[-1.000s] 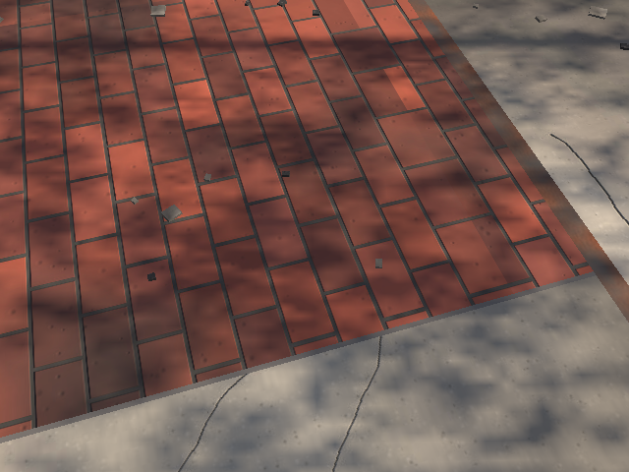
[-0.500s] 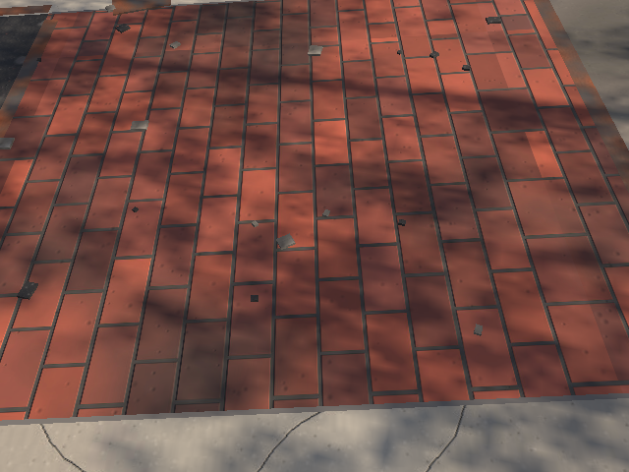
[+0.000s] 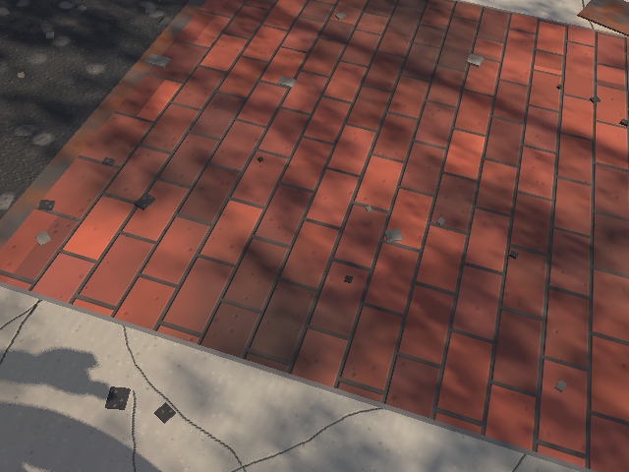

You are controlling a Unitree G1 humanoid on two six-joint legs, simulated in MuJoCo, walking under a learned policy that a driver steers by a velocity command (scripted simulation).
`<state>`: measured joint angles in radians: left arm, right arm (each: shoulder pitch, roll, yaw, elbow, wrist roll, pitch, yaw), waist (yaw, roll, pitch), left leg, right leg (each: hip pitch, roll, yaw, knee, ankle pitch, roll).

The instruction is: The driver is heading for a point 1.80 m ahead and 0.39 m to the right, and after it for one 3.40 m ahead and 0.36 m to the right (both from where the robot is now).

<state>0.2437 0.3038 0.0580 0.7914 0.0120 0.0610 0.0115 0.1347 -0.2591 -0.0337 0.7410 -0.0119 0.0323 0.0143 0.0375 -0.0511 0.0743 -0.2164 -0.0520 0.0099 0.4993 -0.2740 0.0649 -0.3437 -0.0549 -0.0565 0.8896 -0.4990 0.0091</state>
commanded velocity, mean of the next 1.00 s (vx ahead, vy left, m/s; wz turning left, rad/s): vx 0.16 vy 0.00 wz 0.06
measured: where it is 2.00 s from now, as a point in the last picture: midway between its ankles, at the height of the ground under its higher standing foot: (337, 378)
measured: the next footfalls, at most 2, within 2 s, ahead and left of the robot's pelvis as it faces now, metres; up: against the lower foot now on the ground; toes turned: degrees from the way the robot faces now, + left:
right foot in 0.30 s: +0.03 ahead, -0.12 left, +0.00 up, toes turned +2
right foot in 1.24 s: +0.43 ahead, -0.05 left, +0.00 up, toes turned -7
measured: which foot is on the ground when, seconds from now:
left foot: down 0.00-1.00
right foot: up 0.00-0.28, down 0.30-0.78, up 0.80-1.00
